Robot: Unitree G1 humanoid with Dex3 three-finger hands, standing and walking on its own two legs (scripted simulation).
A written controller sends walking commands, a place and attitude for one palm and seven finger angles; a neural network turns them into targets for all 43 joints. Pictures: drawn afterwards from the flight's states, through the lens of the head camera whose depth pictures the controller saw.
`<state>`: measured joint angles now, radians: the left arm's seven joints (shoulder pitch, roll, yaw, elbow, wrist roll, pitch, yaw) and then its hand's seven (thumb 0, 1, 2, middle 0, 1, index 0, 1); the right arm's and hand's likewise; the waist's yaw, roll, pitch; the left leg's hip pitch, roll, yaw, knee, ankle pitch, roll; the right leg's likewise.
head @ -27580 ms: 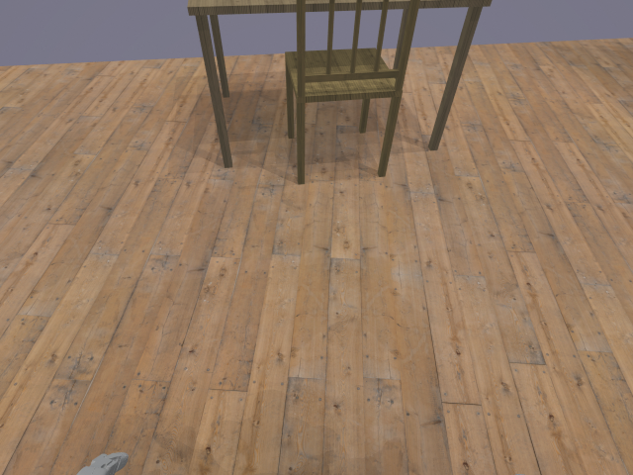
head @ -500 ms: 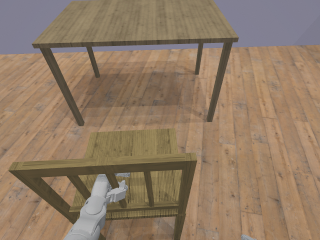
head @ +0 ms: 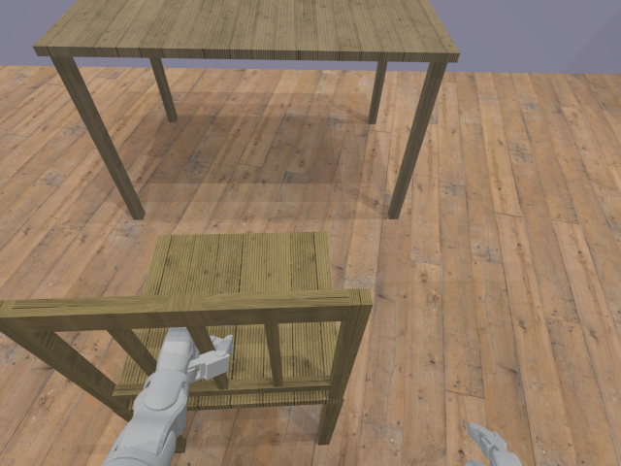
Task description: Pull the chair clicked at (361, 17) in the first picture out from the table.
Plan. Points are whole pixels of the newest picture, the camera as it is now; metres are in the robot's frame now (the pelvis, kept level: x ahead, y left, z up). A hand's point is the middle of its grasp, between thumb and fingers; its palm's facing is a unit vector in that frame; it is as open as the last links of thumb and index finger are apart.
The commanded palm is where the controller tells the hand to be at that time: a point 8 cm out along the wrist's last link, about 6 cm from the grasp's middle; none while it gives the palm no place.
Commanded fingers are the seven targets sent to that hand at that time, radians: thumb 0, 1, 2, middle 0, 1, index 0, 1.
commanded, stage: open the thumb and straighten the fingers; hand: left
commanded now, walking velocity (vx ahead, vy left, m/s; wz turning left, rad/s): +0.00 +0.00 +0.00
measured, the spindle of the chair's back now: (210, 357) +0.29 +0.16 -0.09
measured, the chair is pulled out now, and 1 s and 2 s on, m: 0.70 0.70 0.70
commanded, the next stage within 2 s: draw the fingers out of the gap in 0.60 s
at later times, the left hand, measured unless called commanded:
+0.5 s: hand (221, 340) +0.30 +0.14 -0.06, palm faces -0.03 -0.99 -0.16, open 16.2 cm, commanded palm +0.28 +0.19 -0.03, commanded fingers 0.00 -0.55 0.20 0.00 0.00 0.00 0.00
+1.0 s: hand (208, 381) +0.24 +0.15 -0.06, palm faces -0.02 -0.99 -0.16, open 17.5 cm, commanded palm +0.23 +0.20 -0.03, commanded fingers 0.00 -0.55 0.20 0.00 0.00 0.00 0.00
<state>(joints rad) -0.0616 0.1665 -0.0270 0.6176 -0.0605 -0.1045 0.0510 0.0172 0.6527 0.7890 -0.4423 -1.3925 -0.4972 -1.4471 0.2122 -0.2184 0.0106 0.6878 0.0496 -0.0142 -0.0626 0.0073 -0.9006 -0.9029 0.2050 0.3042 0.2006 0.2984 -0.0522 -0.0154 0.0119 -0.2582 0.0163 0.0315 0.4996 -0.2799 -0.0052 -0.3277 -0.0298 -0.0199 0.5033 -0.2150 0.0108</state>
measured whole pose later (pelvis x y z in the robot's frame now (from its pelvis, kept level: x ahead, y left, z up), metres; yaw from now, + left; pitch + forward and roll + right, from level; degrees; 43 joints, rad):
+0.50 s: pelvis +0.03 +0.00 -0.02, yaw +1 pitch +9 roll +0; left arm 0.00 0.16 -0.02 0.36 -0.05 0.08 0.00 -0.02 -0.52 0.21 -0.16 -0.46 -0.16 -0.47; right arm 0.22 -0.25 0.00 0.61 0.03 -0.07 -0.07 0.01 -0.90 -0.90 0.20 0.30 0.20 0.30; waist -0.04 0.05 -0.06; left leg -0.45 0.01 0.01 0.71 -0.41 -0.01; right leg -0.51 -0.04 -0.04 0.72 -0.35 0.01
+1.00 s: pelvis +0.03 +0.00 -0.03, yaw +3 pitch +10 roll +0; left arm 0.29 0.19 -0.07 0.04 -0.05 0.17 0.00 -0.01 -0.54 0.20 0.00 0.00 0.00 0.00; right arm 0.24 -0.26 0.01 0.54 0.03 -0.11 -0.08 0.01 -0.90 -0.90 0.20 0.30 0.20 0.30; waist -0.03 0.06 -0.09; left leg -0.51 0.00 -0.01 0.80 -0.46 0.00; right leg -0.56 -0.05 -0.06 0.79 -0.40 0.02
